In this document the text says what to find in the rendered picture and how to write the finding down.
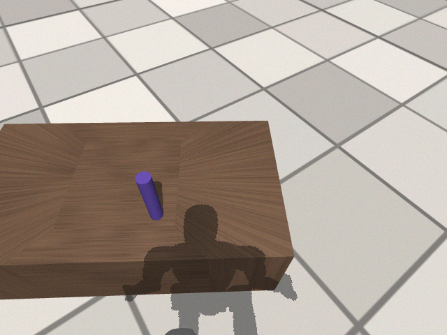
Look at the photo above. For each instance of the can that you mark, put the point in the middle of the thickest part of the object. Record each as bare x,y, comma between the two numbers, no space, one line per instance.
149,195

